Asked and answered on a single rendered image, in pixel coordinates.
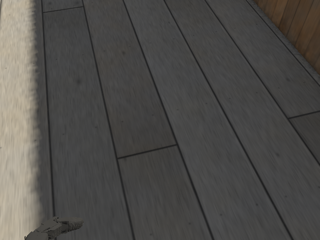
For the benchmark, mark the robot left hand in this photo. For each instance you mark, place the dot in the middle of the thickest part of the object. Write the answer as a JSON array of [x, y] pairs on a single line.
[[55, 226]]

